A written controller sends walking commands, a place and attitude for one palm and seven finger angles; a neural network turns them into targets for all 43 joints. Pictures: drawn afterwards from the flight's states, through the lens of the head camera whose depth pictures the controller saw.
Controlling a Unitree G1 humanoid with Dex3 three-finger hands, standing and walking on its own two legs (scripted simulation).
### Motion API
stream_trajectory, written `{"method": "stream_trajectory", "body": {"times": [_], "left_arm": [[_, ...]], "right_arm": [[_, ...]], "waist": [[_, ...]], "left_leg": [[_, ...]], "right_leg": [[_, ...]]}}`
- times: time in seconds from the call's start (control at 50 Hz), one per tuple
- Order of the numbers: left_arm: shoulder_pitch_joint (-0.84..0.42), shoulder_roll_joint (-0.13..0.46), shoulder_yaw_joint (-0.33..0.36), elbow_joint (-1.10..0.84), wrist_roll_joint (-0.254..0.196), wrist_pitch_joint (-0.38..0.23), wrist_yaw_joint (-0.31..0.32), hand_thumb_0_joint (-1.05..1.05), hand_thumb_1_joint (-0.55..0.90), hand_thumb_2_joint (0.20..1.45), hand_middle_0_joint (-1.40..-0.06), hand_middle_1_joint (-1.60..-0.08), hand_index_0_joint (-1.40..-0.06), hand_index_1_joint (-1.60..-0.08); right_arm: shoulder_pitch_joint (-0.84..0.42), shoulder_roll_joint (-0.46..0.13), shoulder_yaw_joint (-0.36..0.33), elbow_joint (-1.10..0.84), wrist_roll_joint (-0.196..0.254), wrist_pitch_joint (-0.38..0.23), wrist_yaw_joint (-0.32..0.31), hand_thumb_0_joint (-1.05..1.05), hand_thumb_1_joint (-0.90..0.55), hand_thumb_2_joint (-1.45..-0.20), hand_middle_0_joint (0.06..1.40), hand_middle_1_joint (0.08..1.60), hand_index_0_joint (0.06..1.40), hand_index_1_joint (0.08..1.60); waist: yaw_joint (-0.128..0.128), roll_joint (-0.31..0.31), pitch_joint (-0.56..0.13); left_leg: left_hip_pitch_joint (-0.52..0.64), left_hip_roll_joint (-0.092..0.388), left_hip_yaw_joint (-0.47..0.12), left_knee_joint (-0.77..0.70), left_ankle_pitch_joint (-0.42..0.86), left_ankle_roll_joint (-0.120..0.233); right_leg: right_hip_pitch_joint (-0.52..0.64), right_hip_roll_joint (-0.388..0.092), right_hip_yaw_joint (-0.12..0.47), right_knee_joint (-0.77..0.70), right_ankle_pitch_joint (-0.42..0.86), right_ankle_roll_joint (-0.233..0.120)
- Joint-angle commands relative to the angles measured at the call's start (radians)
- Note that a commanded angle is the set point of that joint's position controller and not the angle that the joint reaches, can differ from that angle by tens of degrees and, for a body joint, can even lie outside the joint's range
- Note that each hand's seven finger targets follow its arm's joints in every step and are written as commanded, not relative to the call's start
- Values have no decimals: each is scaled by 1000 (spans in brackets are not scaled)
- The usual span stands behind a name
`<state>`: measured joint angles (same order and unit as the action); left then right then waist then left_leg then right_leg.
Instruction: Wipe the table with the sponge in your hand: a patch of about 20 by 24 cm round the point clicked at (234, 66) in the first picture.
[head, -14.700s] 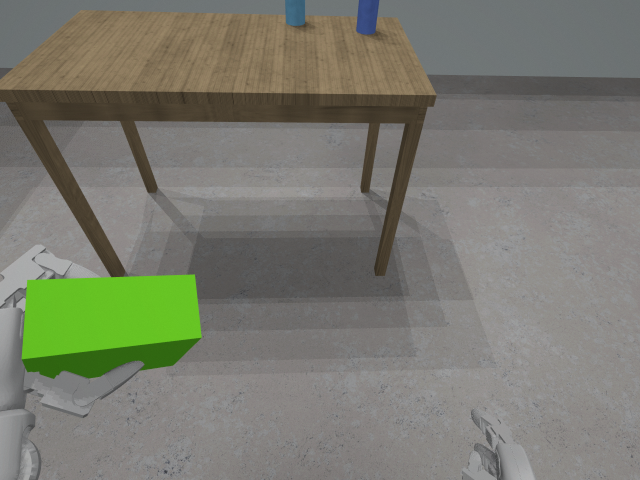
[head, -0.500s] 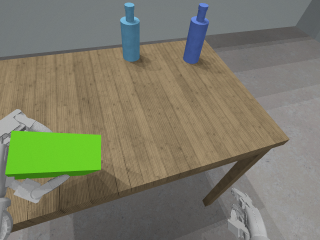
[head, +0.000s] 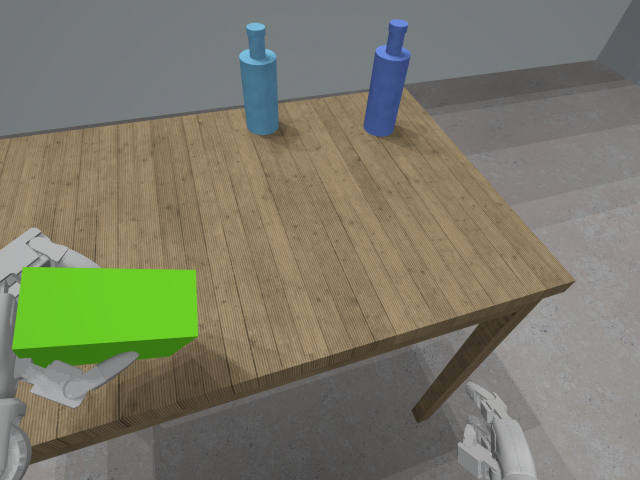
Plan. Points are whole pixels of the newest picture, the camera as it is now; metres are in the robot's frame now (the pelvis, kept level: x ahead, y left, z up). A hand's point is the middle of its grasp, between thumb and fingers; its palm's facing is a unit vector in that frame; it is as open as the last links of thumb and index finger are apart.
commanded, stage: look again from close up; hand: left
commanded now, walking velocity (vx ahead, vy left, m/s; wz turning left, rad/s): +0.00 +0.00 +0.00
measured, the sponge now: (136, 319) +0.23 +0.20 +0.13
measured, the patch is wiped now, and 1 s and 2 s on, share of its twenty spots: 0.00 0.00 0.00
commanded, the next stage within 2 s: shuffle to correct the standing spot in 0.20 s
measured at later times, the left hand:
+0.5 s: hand (67, 325) +0.21 +0.25 +0.16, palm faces +0.37 -0.85 -0.37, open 10.3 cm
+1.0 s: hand (160, 324) +0.22 +0.17 +0.15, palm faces +0.30 -0.86 -0.41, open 10.3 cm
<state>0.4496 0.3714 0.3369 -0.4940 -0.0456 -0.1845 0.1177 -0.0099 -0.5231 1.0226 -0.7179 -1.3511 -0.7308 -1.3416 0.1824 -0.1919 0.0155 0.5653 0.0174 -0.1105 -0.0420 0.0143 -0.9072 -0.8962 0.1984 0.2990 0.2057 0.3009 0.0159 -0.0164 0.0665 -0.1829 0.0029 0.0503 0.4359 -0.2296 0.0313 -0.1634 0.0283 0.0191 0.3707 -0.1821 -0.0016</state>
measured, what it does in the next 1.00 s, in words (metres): shifts its weight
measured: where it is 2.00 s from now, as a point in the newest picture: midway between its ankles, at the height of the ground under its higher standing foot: outside the picture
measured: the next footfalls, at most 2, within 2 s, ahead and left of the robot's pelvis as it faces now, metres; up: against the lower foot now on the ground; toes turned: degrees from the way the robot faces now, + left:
none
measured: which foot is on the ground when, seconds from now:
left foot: down 0.00-1.00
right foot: down 0.00-1.00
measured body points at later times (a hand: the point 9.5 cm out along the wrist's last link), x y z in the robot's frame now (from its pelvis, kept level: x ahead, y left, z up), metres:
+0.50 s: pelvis -0.01 +0.00 +0.00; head +0.01 +0.02 +0.45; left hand +0.18 +0.29 +0.18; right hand +0.17 -0.22 -0.07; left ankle +0.01 +0.09 -0.74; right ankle +0.01 -0.12 -0.74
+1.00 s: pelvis +0.00 -0.06 -0.01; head +0.03 -0.06 +0.44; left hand +0.20 +0.22 +0.17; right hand +0.17 -0.31 -0.08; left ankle +0.01 +0.09 -0.74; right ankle +0.01 -0.12 -0.74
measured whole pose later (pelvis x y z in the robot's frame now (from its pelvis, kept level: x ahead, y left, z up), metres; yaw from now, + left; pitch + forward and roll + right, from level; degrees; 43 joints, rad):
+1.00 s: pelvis +0.00 -0.06 -0.01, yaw -1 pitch +0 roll -1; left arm 0.50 0.39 0.37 -0.54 -0.09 -0.14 0.10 -0.01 -0.52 1.02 -0.72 -1.35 -0.73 -1.34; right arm 0.19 -0.22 -0.03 0.55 0.03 -0.07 -0.04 0.01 -0.91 -0.90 0.20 0.30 0.21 0.30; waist -0.01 0.00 0.07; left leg -0.26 0.10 0.03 0.53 -0.27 -0.03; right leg -0.24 0.12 -0.01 0.45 -0.21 -0.09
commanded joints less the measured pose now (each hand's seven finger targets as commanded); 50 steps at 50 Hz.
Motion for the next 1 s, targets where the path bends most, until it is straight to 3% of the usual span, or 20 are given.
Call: {"method": "stream_trajectory", "body": {"times": [0.0, 0.16, 0.18, 0.2, 0.28, 0.3, 0.38, 0.4, 0.44, 0.48, 0.5, 0.52, 0.58, 0.6, 0.68, 0.7, 0.76, 0.9, 0.96, 0.98], "left_arm": [[-33, 121, 106, -160, -12, -55, 13, 0, 100, 1300, -1200, -1600, -1200, -1600], [-90, 145, 106, -204, -5, -51, 15, 0, 100, 1300, -1200, -1600, -1200, -1600], [-97, 171, 128, -219, -1, -50, 21, 0, 100, 1300, -1200, -1600, -1200, -1600], [-85, 136, 100, -197, -5, -51, 18, 0, 100, 1300, -1200, -1600, -1200, -1600], [-84, 180, 140, -235, 0, -55, 25, 0, 100, 1300, -1200, -1600, -1200, -1600], [-72, 141, 110, -214, -6, -57, 20, 0, 100, 1300, -1200, -1600, -1200, -1600], [-97, 174, 145, -223, -8, -56, 17, 0, 100, 1300, -1200, -1600, -1200, -1600], [-96, 127, 106, -197, -14, -55, 10, 0, 100, 1300, -1200, -1600, -1200, -1600], [-114, 137, 114, -200, -13, -54, 5, 0, 100, 1300, -1200, -1600, -1200, -1600], [-111, 154, 131, -208, -10, -48, 6, 0, 100, 1300, -1200, -1600, -1200, -1600], [-106, 115, 95, -193, -14, -47, 1, 0, 100, 1300, -1200, -1600, -1200, -1600], [-112, 136, 111, -207, -12, -47, 1, 0, 100, 1300, -1200, -1600, -1200, -1600], [-100, 161, 130, -243, -11, -44, 3, 0, 100, 1300, -1200, -1600, -1200, -1600], [-94, 131, 103, -239, -18, -44, -1, 0, 100, 1300, -1200, -1600, -1200, -1600], [-82, 186, 157, -277, -24, -41, 3, 0, 100, 1300, -1200, -1600, -1200, -1600], [-77, 154, 130, -268, -30, -42, 0, 0, 100, 1300, -1200, -1600, -1200, -1600], [-62, 178, 157, -274, -37, -40, -1, 0, 100, 1300, -1200, -1600, -1200, -1600], [2, 168, 152, -251, -55, -18, 1, 0, 100, 1300, -1200, -1600, -1200, -1600], [17, 199, 181, -260, -57, -15, 4, 0, 100, 1300, -1200, -1600, -1200, -1600], [33, 203, 181, -273, -59, -13, 8, 0, 100, 1300, -1200, -1600, -1200, -1600]], "right_arm": [[-74, -129, -50, -152, -2, -42, -5, 0, -900, -900, 200, 300, 200, 300], [-80, -132, -56, -157, 0, -50, -11, 0, -900, -900, 200, 300, 200, 300], [-93, -131, -53, -150, 3, -52, -12, 0, -900, -900, 200, 300, 200, 300], [-83, -129, -49, -149, -4, -50, -12, 0, -900, -900, 200, 300, 200, 300], [-92, -127, -53, -147, 2, -58, -10, 0, -900, -900, 200, 300, 200, 300], [-80, -125, -48, -145, -4, -53, -9, 0, -900, -900, 200, 300, 200, 300], [-95, -123, -55, -157, 5, -51, -5, 0, -900, -900, 200, 300, 200, 300], [-83, -121, -52, -158, 3, -44, -3, 0, -900, -900, 200, 300, 200, 300], [-81, -124, -60, -167, 5, -45, 0, 0, -900, -900, 200, 300, 200, 300], [-89, -119, -59, -165, 8, -46, 5, 0, -900, -900, 200, 300, 200, 300], [-78, -120, -57, -167, 5, -42, 8, 0, -900, -900, 200, 300, 200, 300], [-77, -121, -65, -176, 7, -45, 9, 0, -900, -900, 200, 300, 200, 300], [-83, -120, -64, -175, 9, -45, 16, 0, -900, -900, 200, 300, 200, 300], [-78, -121, -62, -176, 3, -40, 17, 0, -900, -900, 200, 300, 200, 300], [-80, -121, -71, -176, 5, -40, 13, 0, -900, -900, 200, 300, 200, 300], [-77, -121, -69, -175, -1, -36, 12, 0, -900, -900, 200, 300, 200, 300], [-69, -125, -82, -180, 1, -33, 8, 0, -900, -900, 200, 300, 200, 300], [-63, -124, -83, -175, 5, -14, 0, 0, -900, -900, 200, 300, 200, 300], [-59, -127, -92, -181, 9, -8, -2, 0, -900, -900, 200, 300, 200, 300], [-75, -128, -89, -177, 14, -9, -4, 0, -900, -900, 200, 300, 200, 300]], "waist": [[-2, 66, -145], [0, 41, -159], [2, 56, -155], [0, 48, -155], [3, 78, -162], [-2, 80, -162], [2, 119, -130], [-3, 124, -119], [1, 144, -120], [3, 136, -127], [-2, 134, -122], [0, 128, -124], [-1, 115, -145], [-5, 111, -143], [-5, 88, -165], [-9, 95, -169], [-8, 98, -189], [-21, 10, -197], [-19, -33, -206], [-19, 14, -201]], "left_leg": [[-6, 87, -95, -102, 68, -15], [8, 91, -101, -98, 70, -7], [5, 89, -95, -99, 47, -9], [-4, 85, -96, -102, 43, -4], [6, 90, -96, -93, 56, -10], [-6, 91, -109, -112, 48, -10], [-6, 155, -120, -145, 35, -23], [-40, 167, -132, -167, 5, -17], [-49, 197, -141, -176, -14, -10], [-47, 208, -128, -167, -24, -8], [-71, 206, -140, -171, -38, -3], [-59, 213, -142, -156, -26, 0], [-25, 202, -118, -114, 12, -5], [-44, 192, -123, -106, 3, 0], [7, 170, -102, -39, 64, -9], [-3, 161, -101, -31, 52, -7], [21, 156, -97, 4, 73, -8], [30, 112, -58, 92, 34, -9], [28, 98, -48, 127, 51, -13], [46, 101, -52, 115, 71, -12]], "right_leg": [[43, -76, 69, -40, 136, -23], [49, -82, 82, -43, 147, -20], [40, -79, 84, -44, 127, -20], [50, -78, 74, -46, 120, -20], [46, -83, 84, -39, 139, -24], [56, -74, 67, -35, 123, -23], [6, -43, 50, 23, 97, -13], [17, -34, 28, 41, 74, -9], [15, -36, 25, 72, 54, -5], [6, -34, 16, 87, 40, -3], [14, -30, 4, 88, 32, -2], [10, -39, 12, 79, 39, -4], [-6, -39, 22, 64, 67, -10], [1, -38, 23, 53, 71, -10], [-30, -53, 75, 19, 137, -25], [-26, -54, 79, 14, 133, -27], [-35, -69, 112, 5, 157, -35], [-74, -114, 161, -44, 135, -46], [-59, -140, 183, -52, 195, -37], [-74, -139, 183, -48, 226, -40]]}}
